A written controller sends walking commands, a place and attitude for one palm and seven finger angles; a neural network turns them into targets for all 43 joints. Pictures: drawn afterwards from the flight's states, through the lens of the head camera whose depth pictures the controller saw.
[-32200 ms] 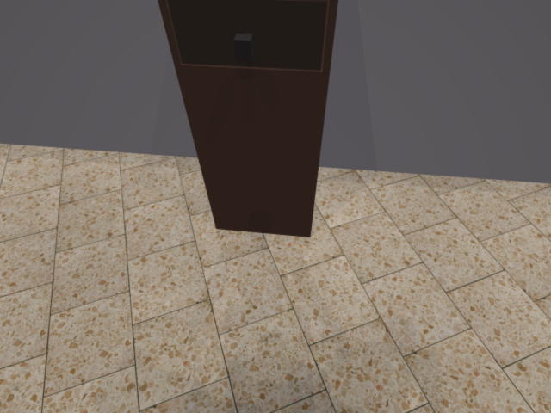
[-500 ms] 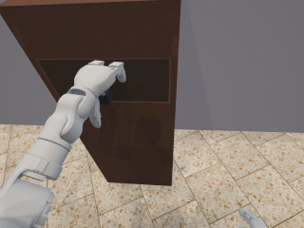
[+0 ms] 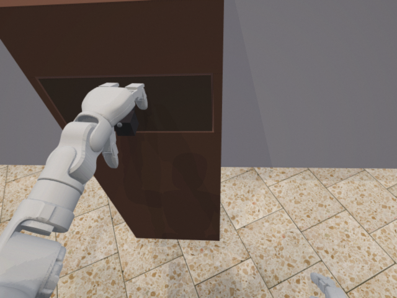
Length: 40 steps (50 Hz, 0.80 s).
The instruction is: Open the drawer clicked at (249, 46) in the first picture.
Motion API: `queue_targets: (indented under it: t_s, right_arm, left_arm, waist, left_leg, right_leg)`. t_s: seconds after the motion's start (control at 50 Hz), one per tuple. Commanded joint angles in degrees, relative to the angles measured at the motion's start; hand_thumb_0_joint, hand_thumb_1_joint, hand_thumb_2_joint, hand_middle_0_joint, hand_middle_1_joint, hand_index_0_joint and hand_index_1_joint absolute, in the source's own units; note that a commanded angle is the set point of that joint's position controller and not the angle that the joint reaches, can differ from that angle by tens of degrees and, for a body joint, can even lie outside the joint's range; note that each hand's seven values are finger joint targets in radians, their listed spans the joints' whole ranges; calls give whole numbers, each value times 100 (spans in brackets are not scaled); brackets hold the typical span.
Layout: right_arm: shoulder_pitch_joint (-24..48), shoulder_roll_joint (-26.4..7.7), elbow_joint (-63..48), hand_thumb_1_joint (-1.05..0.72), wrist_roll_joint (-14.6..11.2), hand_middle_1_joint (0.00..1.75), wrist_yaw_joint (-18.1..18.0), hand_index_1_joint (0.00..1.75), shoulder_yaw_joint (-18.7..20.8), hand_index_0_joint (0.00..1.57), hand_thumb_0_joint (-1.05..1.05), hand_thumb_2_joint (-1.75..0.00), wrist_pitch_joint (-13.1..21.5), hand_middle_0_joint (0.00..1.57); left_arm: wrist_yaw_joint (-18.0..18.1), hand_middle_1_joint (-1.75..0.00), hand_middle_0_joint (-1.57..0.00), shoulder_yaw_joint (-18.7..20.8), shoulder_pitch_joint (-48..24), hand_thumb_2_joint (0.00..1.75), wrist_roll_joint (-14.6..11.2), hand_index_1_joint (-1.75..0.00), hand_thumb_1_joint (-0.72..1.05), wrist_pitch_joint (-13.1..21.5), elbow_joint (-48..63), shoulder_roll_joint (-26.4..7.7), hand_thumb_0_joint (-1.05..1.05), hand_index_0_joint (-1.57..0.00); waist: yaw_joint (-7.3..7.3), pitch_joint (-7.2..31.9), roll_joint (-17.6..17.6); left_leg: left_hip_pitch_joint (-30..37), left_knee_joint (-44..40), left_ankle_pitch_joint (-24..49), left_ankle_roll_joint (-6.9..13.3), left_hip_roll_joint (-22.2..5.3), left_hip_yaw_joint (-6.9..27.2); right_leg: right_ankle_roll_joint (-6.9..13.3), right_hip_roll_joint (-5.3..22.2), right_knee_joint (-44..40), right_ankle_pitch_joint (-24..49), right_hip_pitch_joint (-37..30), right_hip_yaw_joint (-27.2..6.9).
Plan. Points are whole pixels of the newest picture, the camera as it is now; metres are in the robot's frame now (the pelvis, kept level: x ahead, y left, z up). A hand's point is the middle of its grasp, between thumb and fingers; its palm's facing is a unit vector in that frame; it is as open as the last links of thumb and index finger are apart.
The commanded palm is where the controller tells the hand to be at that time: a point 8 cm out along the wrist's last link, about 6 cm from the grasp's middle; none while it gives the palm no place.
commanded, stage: re-aim the fingers above the handle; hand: left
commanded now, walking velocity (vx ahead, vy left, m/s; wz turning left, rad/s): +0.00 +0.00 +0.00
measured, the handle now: (128, 117) +0.48 +0.20 +0.11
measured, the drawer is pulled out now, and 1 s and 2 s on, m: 0.00 0.00 0.00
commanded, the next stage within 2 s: lower the fingers behind the handle in 0.08 s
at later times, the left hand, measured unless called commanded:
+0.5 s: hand (112, 125) +0.42 +0.20 +0.14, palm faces -0.01 -0.03 -1.00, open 13.9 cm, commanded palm +0.40 +0.22 +0.22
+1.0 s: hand (113, 127) +0.43 +0.21 +0.12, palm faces +0.03 -0.05 -1.00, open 13.9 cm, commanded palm +0.40 +0.22 +0.18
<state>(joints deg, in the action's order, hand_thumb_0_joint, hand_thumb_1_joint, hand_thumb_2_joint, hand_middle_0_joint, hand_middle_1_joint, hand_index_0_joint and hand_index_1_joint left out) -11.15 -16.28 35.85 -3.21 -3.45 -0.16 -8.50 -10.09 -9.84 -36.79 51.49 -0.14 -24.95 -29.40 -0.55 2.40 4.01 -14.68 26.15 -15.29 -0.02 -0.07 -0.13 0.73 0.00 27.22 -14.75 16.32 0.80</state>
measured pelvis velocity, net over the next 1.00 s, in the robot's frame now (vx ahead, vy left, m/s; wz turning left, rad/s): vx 0.01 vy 0.01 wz -0.02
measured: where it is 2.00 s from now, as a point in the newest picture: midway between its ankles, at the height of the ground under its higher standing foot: outside the picture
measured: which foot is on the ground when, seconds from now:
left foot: down 0.00-1.00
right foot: down 0.00-1.00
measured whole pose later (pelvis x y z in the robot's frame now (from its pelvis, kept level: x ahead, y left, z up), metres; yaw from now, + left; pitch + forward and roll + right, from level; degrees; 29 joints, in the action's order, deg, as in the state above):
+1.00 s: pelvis +0.01 +0.01 +0.00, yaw -1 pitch +7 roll +0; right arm -11.5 -14.7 37.4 -2.6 -2.2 0.3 -8.7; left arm -0.5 -6.1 -34.7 54.4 -0.2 -29.5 -27.8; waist -0.6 4.2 3.5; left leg -18.5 29.0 -17.2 0.5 0.0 -1.3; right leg 0.1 0.1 29.3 -15.8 20.2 -0.4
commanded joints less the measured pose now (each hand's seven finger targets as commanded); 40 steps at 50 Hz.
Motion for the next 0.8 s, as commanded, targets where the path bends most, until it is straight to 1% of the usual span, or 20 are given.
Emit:
queue_targets:
  t_s: [0.0, 0.08, 0.12, 0.18, 0.2, 0.26, 0.28, 0.3, 0.32, 0.36, 0.38, 0.42, 0.44, 0.48, 0.52, 0.58, 0.64, 0.68, 0.76, 0.78]
  right_arm:
    - [387, -451, -514, -90, 59, 30, 8, 30, 235, 20, 0, -90, 396, 20]
    - [458, -564, -301, -90, 8, 30, 102, 30, 220, 20, 0, -90, 323, 20]
    - [545, -634, -302, -90, -38, 30, 145, 30, 184, 20, 0, -90, 254, 20]
    - [662, -709, -564, -90, -93, 30, 222, 30, 214, 20, 0, -90, 115, 20]
    - [670, -698, -617, -90, -91, 30, 237, 30, 208, 20, 0, -90, 71, 20]
    - [708, -749, -747, -90, -103, 30, 189, 30, 158, 20, 0, -90, -40, 20]
    - [712, -790, -750, -90, -94, 30, 148, 30, 152, 20, 0, -90, -42, 20]
    - [735, -712, -798, -90, -100, 30, 122, 30, 114, 20, 0, -90, -15, 20]
    - [689, -698, -778, -90, -85, 30, 77, 30, 120, 20, 0, -90, 12, 20]
    - [664, -626, -805, -90, -40, 30, 16, 30, 129, 20, 0, -90, 96, 20]
    - [608, -643, -783, -90, 21, 30, -13, 30, 164, 20, 0, -90, 151, 20]
    - [495, -480, -768, -90, 84, 30, -6, 30, 208, 20, 0, -90, 265, 20]
    - [455, -423, -706, -90, 109, 30, 28, 30, 228, 20, 0, -90, 290, 20]
    - [349, -443, -598, -90, 102, 30, 125, 30, 291, 20, 0, -90, 332, 20]
    - [356, -493, -449, -90, 56, 30, 201, 30, 290, 20, 0, -90, 303, 20]
    - [420, -602, -370, -90, -3, 30, 233, 30, 284, 20, 0, -90, 222, 20]
    - [512, -611, -476, -90, -15, 30, 204, 30, 261, 20, 0, -90, 150, 20]
    - [476, -649, -510, -90, -3, 30, 139, 30, 268, 20, 0, -90, 122, 20]
    - [452, -554, -650, -90, 53, 30, 45, 30, 240, 20, 0, -90, 144, 20]
    - [414, -591, -626, -90, 72, 30, 20, 30, 242, 20, 0, -90, 151, 20]
  left_arm:
    - [987, -120, -30, 1492, -3764, 30, -8, -120, -50, 257, 1436, -2015, 0, -30]
    - [1177, -120, -30, 1413, -3305, 30, 49, -120, -50, -343, 249, -1887, 0, -30]
    - [992, -120, -30, 943, -3038, 30, 104, -120, -50, -728, -201, -1494, 0, -30]
    - [481, -120, -30, 175, -2575, 30, 184, -120, -50, -1111, 90, -809, 0, -30]
    - [291, -120, -30, 24, -2435, 30, 181, -120, -50, -1179, 157, -671, 0, -30]
    - [-116, -120, -30, 300, -2075, 30, 142, -120, -50, -1080, 298, -1042, 0, -30]
    - [-194, -120, -30, 430, -2144, 30, 49, -120, -50, -933, 478, -1216, 0, -30]
    - [-228, -120, -30, 366, -2320, 30, 19, -120, -50, -780, 534, -1112, 0, -30]
    - [-203, -120, -30, 582, -2400, 30, 1, -120, -50, -583, 572, -1274, 0, -30]
    - [-11, -120, -30, 878, -2794, 30, -7, -120, -50, -129, 986, -1515, 0, -30]
    - [166, -120, -30, 1143, -3071, 30, -52, -120, -50, 114, 1408, -1808, 0, -30]
    - [590, -120, -30, 1511, -3073, 30, 11, -120, -50, 433, 1754, -1964, 0, -30]
    - [802, -120, -30, 1412, -3060, 30, 65, -120, -50, 442, 1749, -1803, 0, -30]
    - [1046, -120, -30, 1239, -2895, 30, 84, -120, -50, 270, 1504, -1487, 0, -30]
    - [1167, -120, -30, 910, -2731, 30, 111, -120, -50, -45, 914, -1108, 0, -30]
    - [1086, -120, -30, 441, -2563, 30, 206, -120, -50, -560, 343, -739, 0, -30]
    - [882, -120, -30, 115, -2817, 30, 322, -120, -50, -812, 462, -587, 0, -30]
    - [720, -120, -30, 123, -2926, 30, 294, -120, -50, -748, 603, -676, 0, -30]
    - [612, -120, -30, 543, -2691, 30, 146, -120, -50, -282, 1029, -1023, 0, -30]
    - [659, -120, -30, 850, -2636, 30, 97, -120, -50, -152, 1019, -1348, 0, -30]
  waist:
    - [-55, 2440, 148]
    - [-92, 2109, -191]
    - [-45, 1745, -357]
    - [45, 1987, -443]
    - [111, 1893, -600]
    - [97, 1568, -1029]
    - [99, 1497, -983]
    - [114, 1373, -1022]
    - [113, 1314, -982]
    - [18, 1549, -652]
    - [-37, 1812, -376]
    - [-188, 2366, 127]
    - [-179, 2502, 270]
    - [-122, 2477, 238]
    - [-16, 1998, 13]
    - [92, 1763, -322]
    - [143, 1971, -319]
    - [218, 2055, -424]
    - [74, 2281, -425]
    - [24, 2231, -417]
  left_leg:
    - [604, 32, 2291, 128, 235, -90]
    - [261, -113, 2067, 64, 188, -161]
    - [132, -212, 1864, 71, 150, -183]
    - [430, -168, 2123, 131, 146, -153]
    - [486, -149, 2106, 173, 129, -139]
    - [317, -186, 1795, 232, 136, -117]
    - [341, -204, 1712, 234, 139, -106]
    - [289, -206, 1592, 255, 149, -88]
    - [291, -196, 1514, 250, 133, -67]
    - [368, -139, 1589, 237, 171, -37]
    - [512, -104, 1757, 218, 180, -33]
    - [677, 46, 2402, 170, 203, -16]
    - [756, 108, 2704, 122, 191, -39]
    - [789, 173, 3022, 24, 135, -36]
    - [578, 90, 2587, -20, 92, -57]
    - [450, -18, 2072, 18, 94, -86]
    - [517, 14, 1943, 98, 140, -53]
    - [615, 48, 2020, 125, 141, 5]
    - [656, 150, 2267, 189, 174, 8]
    - [573, 149, 2268, 173, 170, 7]
  right_leg:
    - [123, -85, -131, 2110, -1041, -62]
    - [114, -56, -195, 1971, -1088, -16]
    - [87, -44, -239, 1813, -895, 25]
    - [95, -37, -235, 2063, -962, 21]
    - [70, -41, -232, 2107, -867, 35]
    - [41, -24, -260, 1993, -815, 41]
    - [59, -8, -292, 1916, -812, 35]
    - [49, -14, -276, 1786, -717, 45]
    - [60, -22, -268, 1629, -630, 49]
    - [94, -49, -206, 1544, -631, 12]
    - [120, -50, -186, 1618, -727, -11]
    - [160, -103, 1, 1990, -886, -17]
    - [154, -118, 40, 2118, -852, -6]
    - [150, -151, 40, 2171, -736, 50]
    - [139, -175, -7, 1857, -389, 122]
    - [142, -149, -129, 1538, -296, 125]
    - [132, -124, -121, 1563, -352, 87]
    - [141, -117, -103, 1638, -407, 87]
    - [121, -95, 31, 2000, -628, 38]
    - [135, -93, 19, 2008, -713, 35]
